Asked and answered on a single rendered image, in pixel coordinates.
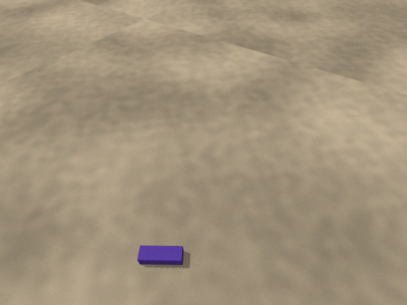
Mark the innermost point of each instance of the carton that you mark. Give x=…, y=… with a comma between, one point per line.
x=160, y=255

